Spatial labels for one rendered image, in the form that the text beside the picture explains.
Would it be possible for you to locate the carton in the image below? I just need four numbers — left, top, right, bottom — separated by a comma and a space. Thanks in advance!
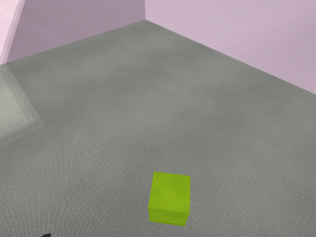
148, 172, 191, 227

